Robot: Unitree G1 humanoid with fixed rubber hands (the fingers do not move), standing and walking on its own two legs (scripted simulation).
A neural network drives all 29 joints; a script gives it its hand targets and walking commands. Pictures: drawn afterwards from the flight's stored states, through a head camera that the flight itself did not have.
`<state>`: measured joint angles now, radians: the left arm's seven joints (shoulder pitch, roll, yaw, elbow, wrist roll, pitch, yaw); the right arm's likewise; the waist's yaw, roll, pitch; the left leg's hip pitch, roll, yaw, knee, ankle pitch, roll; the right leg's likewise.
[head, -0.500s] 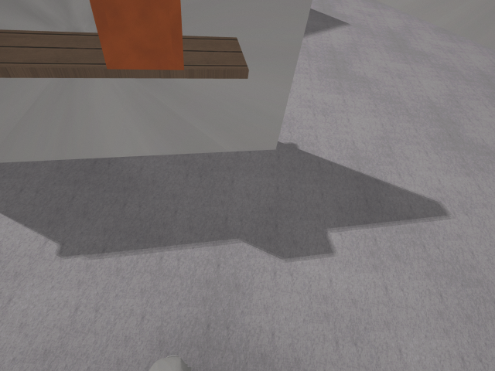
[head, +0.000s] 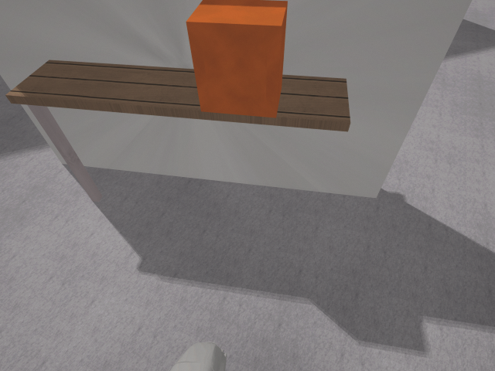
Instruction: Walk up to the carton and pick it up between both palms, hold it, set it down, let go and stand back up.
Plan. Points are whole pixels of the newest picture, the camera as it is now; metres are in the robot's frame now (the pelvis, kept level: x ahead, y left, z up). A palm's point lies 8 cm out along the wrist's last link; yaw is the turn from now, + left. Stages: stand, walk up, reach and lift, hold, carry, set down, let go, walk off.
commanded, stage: walk up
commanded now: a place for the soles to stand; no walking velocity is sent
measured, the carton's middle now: (241, 60) +0.96 +0.05 +0.03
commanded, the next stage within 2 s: none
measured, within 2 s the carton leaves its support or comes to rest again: neither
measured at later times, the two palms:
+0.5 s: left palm (98, 314) +0.23 +0.30 -0.12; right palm (357, 303) +0.26 -0.20 -0.12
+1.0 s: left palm (131, 243) +0.38 +0.28 -0.11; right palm (344, 213) +0.48 -0.22 -0.13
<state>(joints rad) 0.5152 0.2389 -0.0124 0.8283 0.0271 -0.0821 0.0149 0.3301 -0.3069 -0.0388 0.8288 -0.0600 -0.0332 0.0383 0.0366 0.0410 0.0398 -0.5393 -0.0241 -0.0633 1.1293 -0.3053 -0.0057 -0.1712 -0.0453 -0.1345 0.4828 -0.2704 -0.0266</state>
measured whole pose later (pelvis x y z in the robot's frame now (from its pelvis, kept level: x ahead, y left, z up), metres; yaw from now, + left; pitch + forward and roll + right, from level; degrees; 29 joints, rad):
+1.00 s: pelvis +0.41 +0.03 +0.00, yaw +3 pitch -2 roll +1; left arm 0.47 0.20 0.00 0.81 0.02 -0.07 0.02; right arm 0.30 -0.28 -0.01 0.83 -0.05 -0.01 0.02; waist 0.03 0.03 0.09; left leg -0.52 0.06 0.01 0.91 -0.25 -0.03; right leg -0.18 -0.04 -0.05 0.47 -0.24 -0.01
